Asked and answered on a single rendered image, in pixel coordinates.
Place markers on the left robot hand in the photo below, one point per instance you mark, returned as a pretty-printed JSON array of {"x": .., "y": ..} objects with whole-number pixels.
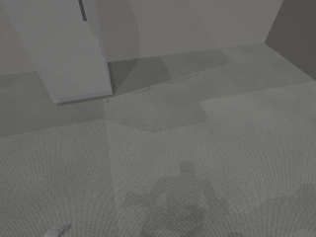
[{"x": 58, "y": 230}]

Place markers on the fridge door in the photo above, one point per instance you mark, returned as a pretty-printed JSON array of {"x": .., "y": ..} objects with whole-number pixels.
[{"x": 64, "y": 48}]

